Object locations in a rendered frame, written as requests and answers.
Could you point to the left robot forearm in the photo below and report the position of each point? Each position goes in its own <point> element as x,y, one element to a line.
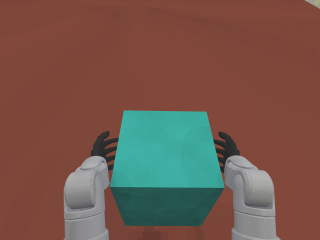
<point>84,201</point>

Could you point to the right robot hand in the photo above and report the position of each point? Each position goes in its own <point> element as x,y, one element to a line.
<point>230,149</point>

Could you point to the left robot hand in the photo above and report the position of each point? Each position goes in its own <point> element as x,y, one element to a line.
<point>99,148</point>

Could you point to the carton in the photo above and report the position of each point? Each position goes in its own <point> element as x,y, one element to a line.
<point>166,170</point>

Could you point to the right robot forearm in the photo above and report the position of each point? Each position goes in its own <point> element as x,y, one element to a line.
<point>253,200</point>

